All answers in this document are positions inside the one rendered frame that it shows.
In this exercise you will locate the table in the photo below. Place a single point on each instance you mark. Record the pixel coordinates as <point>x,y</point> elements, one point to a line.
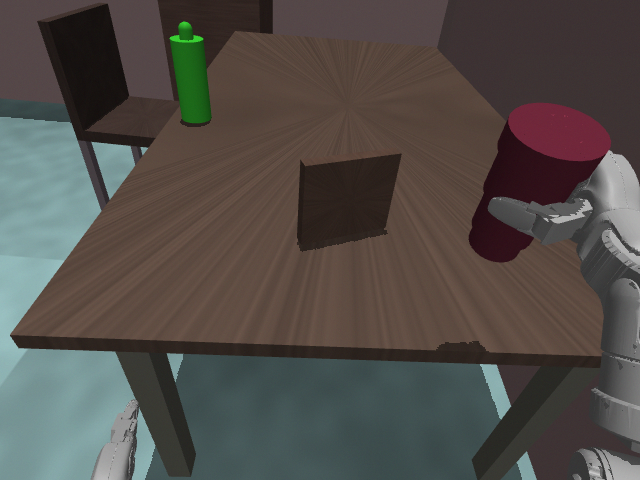
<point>197,251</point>

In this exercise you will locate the left robot hand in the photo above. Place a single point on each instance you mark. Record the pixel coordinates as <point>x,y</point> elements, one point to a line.
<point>116,459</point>

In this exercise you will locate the chair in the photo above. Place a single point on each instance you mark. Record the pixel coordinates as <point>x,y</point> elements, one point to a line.
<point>84,54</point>

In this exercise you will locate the right robot arm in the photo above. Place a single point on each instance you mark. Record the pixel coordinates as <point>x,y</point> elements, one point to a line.
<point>609,250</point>

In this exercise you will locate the right robot hand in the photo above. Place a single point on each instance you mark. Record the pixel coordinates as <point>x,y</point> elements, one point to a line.
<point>613,185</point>

